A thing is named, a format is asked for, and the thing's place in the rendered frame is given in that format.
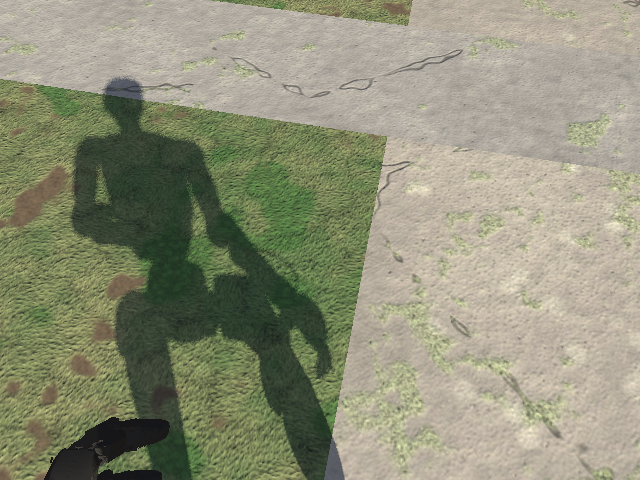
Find robot left hand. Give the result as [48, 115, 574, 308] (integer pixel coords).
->
[44, 417, 170, 480]

